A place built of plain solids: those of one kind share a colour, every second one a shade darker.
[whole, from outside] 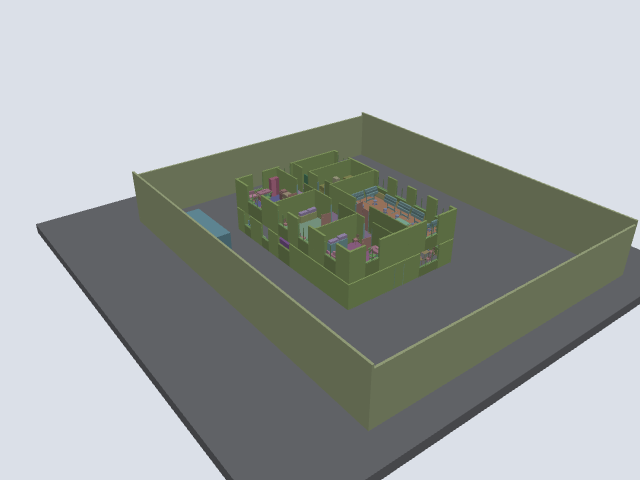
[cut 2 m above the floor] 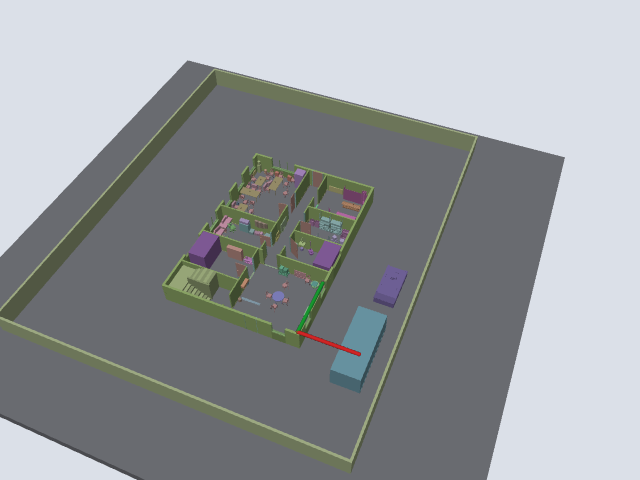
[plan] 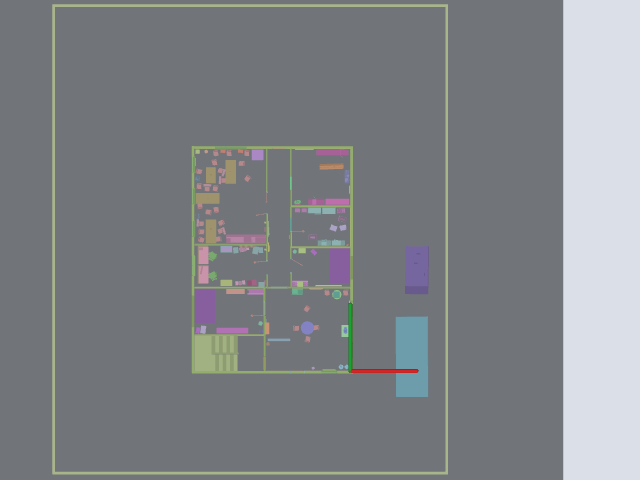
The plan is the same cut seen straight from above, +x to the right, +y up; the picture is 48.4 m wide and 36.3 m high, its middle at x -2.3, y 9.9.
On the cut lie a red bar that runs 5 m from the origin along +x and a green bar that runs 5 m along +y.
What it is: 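A works' own office and amenities block on a factory's ground, two floors round a stairwell, for the staff and hands of a middling works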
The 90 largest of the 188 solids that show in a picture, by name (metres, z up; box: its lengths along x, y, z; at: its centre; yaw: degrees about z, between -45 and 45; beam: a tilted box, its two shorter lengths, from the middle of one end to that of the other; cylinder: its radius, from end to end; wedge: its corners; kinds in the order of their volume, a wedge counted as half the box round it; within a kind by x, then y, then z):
{
 "yard_bound_1": {"box": [0.2, 35.55, 5.55], "at": [-22.44, 9.95, 2.73]},
 "yard_bound_2": {"box": [29.93, 0.2, 5.15], "at": [-7.58, -7.73, 2.52]},
 "yard_bound_3": {"box": [29.93, 0.2, 5.15], "at": [-7.58, 27.62, 2.52]},
 "yard_bound_4": {"box": [0.2, 35.55, 5.55], "at": [7.29, 9.95, 2.73]},
 "beyond_container_1": {"box": [2.32, 5.99, 2.59], "at": [4.66, 1.06, 1.24], "yaw": 0.3},
 "beyond_container_2": {"box": [2.4, 6.06, 2.65], "at": [4.66, 1.06, 1.27], "yaw": 0.3},
 "wall_1": {"box": [0.2, 2.9, 2.85], "at": [-11.9, 1.25, 1.38]},
 "wall_2": {"box": [0.2, 2.41, 1.65], "at": [-11.9, 4.5, 0.78]},
 "wall_3": {"box": [0.2, 3.6, 2.95], "at": [-11.9, 4.5, 4.03]},
 "wall_4": {"box": [0.2, 0.91, 2.5], "at": [-11.9, 6.75, 1.2]},
 "wall_5": {"box": [0.2, 1.16, 2.95], "at": [-11.9, 8.93, 4.03]},
 "wall_6": {"box": [0.2, 1.11, 2.95], "at": [-11.9, 11.55, 4.03]},
 "wall_7": {"box": [0.2, 1.26, 2.5], "at": [-11.9, 11.97, 1.2]},
 "wall_8": {"box": [0.2, 1.16, 2.95], "at": [-11.9, 14.18, 4.03]},
 "wall_9": {"box": [0.2, 1.21, 2.5], "at": [-11.9, 14.4, 1.2]},
 "wall_10": {"box": [0.2, 0.76, 2.95], "at": [-11.9, 16.62, 4.03]},
 "wall_11": {"box": [1.76, 0.2, 2.5], "at": [-11.12, 16.9, 1.2]},
 "wall_12": {"box": [2.21, 0.2, 2.95], "at": [-10.9, 16.9, 4.03]},
 "wall_13": {"box": [5.5, 0.2, 2.85], "at": [-9.25, -0.1, 1.38]},
 "wall_14": {"box": [5.5, 0.2, 2.95], "at": [-9.25, -0.1, 4.03]},
 "wall_15": {"box": [5.3, 0.06, 2.85], "at": [-9.15, 2.67, 1.38]},
 "wall_16": {"box": [5.3, 0.06, 2.5], "at": [-9.15, 2.73, 1.2]},
 "wall_17": {"box": [5.3, 0.06, 2.95], "at": [-9.15, 2.73, 4.03]},
 "wall_18": {"box": [5.3, 0.06, 2.5], "at": [-9.15, 6.27, 1.2]},
 "wall_19": {"box": [5.36, 0.06, 2.5], "at": [-9.12, 6.33, 1.2]},
 "wall_20": {"box": [5.36, 0.06, 2.95], "at": [-9.12, 6.33, 4.03]},
 "wall_21": {"box": [5.5, 0.06, 2.5], "at": [-9.05, 9.52, 1.2]},
 "wall_22": {"box": [5.5, 0.06, 2.5], "at": [-9.05, 9.58, 1.2]},
 "wall_23": {"box": [2.41, 0.2, 0.95], "at": [-9.05, 16.9, 0.42]},
 "wall_24": {"box": [2.01, 0.2, 2.95], "at": [-7.3, 16.9, 4.03]},
 "wall_25": {"box": [1.56, 0.2, 2.5], "at": [-7.08, 16.9, 1.2]},
 "wall_26": {"box": [0.06, 3.25, 2.5], "at": [-6.33, 15.17, 1.2]},
 "wall_27": {"box": [0.06, 3.83, 2.95], "at": [-6.27, 8.15, 4.03]},
 "wall_28": {"box": [0.06, 4.87, 2.95], "at": [-6.27, 14.37, 4.03]},
 "wall_29": {"box": [0.06, 3.25, 2.5], "at": [-6.27, 15.17, 1.2]},
 "wall_30": {"box": [1.8, 0.2, 2.5], "at": [-5.4, 16.9, 1.2]},
 "wall_31": {"box": [1.8, 0.2, 2.95], "at": [-5.4, 16.9, 4.03]},
 "wall_32": {"box": [0.06, 3.46, 2.95], "at": [-4.47, 1.73, 4.03]},
 "wall_33": {"box": [4.31, 0.2, 2.5], "at": [-4.35, -0.1, 1.2]},
 "wall_34": {"box": [1.51, 0.2, 2.95], "at": [-3.75, 16.9, 4.03]},
 "wall_35": {"box": [1.66, 0.2, 2.95], "at": [-3.67, -0.1, 4.03]},
 "wall_36": {"box": [4.56, 0.06, 2.5], "at": [-2.28, 6.27, 1.2]},
 "wall_37": {"box": [4.5, 0.06, 2.5], "at": [-2.25, 6.33, 1.2]},
 "wall_38": {"box": [4.5, 0.06, 2.95], "at": [-2.25, 6.33, 4.03]},
 "wall_39": {"box": [4.5, 0.06, 2.5], "at": [-2.25, 9.32, 1.2]},
 "wall_40": {"box": [4.5, 0.06, 2.5], "at": [-2.25, 9.38, 1.2]},
 "wall_41": {"box": [4.5, 0.06, 2.95], "at": [-2.25, 12.38, 4.03]},
 "wall_42": {"box": [4.5, 0.06, 2.5], "at": [-2.25, 12.42, 1.2]},
 "wall_43": {"box": [4.7, 0.2, 2.5], "at": [-2.15, 16.9, 1.2]},
 "wall_44": {"box": [1.86, 0.2, 2.95], "at": [-0.72, -0.1, 4.03]},
 "wall_45": {"box": [1.71, 0.2, 2.95], "at": [-0.65, 16.9, 4.03]},
 "wall_46": {"box": [1.21, 0.2, 2.5], "at": [-0.4, -0.1, 1.2]},
 "wall_47": {"box": [0.2, 1.21, 2.5], "at": [0.1, 0.4, 1.2]},
 "wall_48": {"box": [0.2, 2.16, 2.95], "at": [0.1, 0.88, 4.03]},
 "wall_49": {"box": [0.2, 1.96, 2.5], "at": [0.1, 3.12, 1.2]},
 "wall_50": {"box": [0.2, 2.41, 1.35], "at": [0.1, 3.15, 3.23]},
 "wall_51": {"box": [0.2, 1.96, 2.95], "at": [0.1, 5.33, 4.03]},
 "wall_52": {"box": [0.2, 1.01, 2.5], "at": [0.1, 5.8, 1.2]},
 "wall_53": {"box": [0.2, 0.76, 2.95], "at": [0.1, 6.67, 4.03]},
 "wall_54": {"box": [0.2, 1.81, 1.65], "at": [0.1, 7.8, 0.78]},
 "wall_55": {"box": [0.2, 1.56, 2.95], "at": [0.1, 9.32, 4.03]},
 "wall_56": {"box": [0.2, 3.1, 2.5], "at": [0.1, 10.9, 1.2]},
 "wall_57": {"box": [0.2, 1.46, 2.95], "at": [0.1, 13.07, 4.03]},
 "wall_58": {"box": [0.2, 4.55, 2.5], "at": [0.1, 14.72, 1.2]},
 "wall_59": {"box": [0.2, 1.71, 2.95], "at": [0.1, 16.15, 4.03]},
 "wc_cubicles_1": {"box": [1.54, 2.63, 2.08], "at": [-10.99, 4.91, 0.99]},
 "wc_cubicles_2": {"box": [1.54, 2.63, 2.08], "at": [-0.81, 7.96, 0.99]},
 "raised_floor_drawing_1": {"box": [5.63, 10.63, 0.25], "at": [-9.05, 11.55, 2.67]},
 "stair_1": {"box": [1.3, 2.74, 1.45], "at": [-11.15, 1.32, 0.68]},
 "stair_2": {"box": [0.3, 1.3, 1.27], "at": [-10.37, 0.6, 0.59]},
 "stair_3": {"box": [0.3, 1.3, 1.62], "at": [-10.35, 2.04, 0.76]},
 "stair_4": {"box": [0.3, 1.3, 1.8], "at": [-10.07, 2.04, 0.85]},
 "stair_5": {"box": [0.3, 1.3, 1.98], "at": [-9.79, 2.04, 0.94]},
 "stair_6": {"box": [0.3, 1.3, 2.15], "at": [-9.51, 2.04, 1.02]},
 "stair_7": {"box": [2.06, 0.14, 3.95], "at": [-9.47, 1.32, 1.93]},
 "stair_8": {"box": [0.3, 1.3, 2.33], "at": [-9.23, 2.04, 1.11]},
 "stair_9": {"box": [0.3, 1.3, 2.5], "at": [-8.95, 2.04, 1.2]},
 "stair_10": {"box": [0.3, 1.3, 2.67], "at": [-8.67, 2.04, 1.29]},
 "raised_floor_manager_1": {"box": [4.63, 6.43, 0.25], "at": [-2.25, 3.15, 2.67]},
 "raised_floor_meeting_1": {"box": [4.63, 6.18, 0.25], "at": [-2.25, 9.32, 2.67]},
 "raised_floor_wages_1": {"box": [4.63, 4.58, 0.25], "at": [-2.25, 14.57, 2.67]},
 "raised_floor_gallery_1": {"box": [1.93, 10.63, 0.25], "at": [-5.4, 11.55, 2.67]},
 "beyond_skip_1": {"box": [1.72, 3.57, 0.61], "at": [5.02, 7.63, 0.91], "yaw": -0.6},
 "lockers_1": {"box": [1.8, 0.45, 1.85], "at": [-0.99, 12.79, 0.88]},
 "vending_machine_1": {"box": [0.9, 0.82, 1.88], "at": [-7.02, 16.34, 0.89]},
 "filing_lateral_1": {"box": [0.9, 0.48, 1.05], "at": [-9.38, 9.2, 0.48]},
 "filing_lateral_2": {"box": [0.9, 0.48, 1.05], "at": [-2.56, 12.7, 3.28]},
 "filing_lateral_3": {"box": [0.9, 0.48, 1.05], "at": [-1.62, 12.7, 3.28]},
 "cupboard_steel_1": {"box": [0.92, 0.45, 1.88], "at": [-3.9, 0.28, 3.69]},
 "urinal_range_1": {"box": [1.4, 0.38, 1.36], "at": [-8.69, 6.01, 0.63]}
}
